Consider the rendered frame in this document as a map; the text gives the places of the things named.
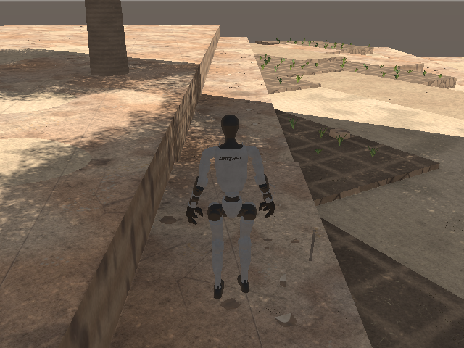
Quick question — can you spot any left robot hand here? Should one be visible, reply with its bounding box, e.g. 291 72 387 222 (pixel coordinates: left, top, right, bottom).
186 206 203 225

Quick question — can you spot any robot right upper arm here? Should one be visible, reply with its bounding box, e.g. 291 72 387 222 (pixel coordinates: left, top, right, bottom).
246 146 266 185

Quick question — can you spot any robot left upper arm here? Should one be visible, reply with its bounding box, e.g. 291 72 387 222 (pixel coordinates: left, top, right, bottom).
196 146 216 188

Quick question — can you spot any robot left forearm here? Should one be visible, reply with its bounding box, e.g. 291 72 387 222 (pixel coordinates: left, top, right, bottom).
188 176 204 208

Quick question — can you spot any robot right forearm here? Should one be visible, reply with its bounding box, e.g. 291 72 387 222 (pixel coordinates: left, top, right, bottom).
259 174 273 203

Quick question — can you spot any right robot shin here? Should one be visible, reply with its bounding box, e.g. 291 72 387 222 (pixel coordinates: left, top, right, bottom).
239 237 252 283

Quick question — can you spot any right robot hand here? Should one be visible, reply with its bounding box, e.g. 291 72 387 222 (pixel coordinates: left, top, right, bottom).
259 201 275 218

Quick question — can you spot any robot left thigh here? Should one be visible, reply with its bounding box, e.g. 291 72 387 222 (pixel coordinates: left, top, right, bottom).
207 202 224 254

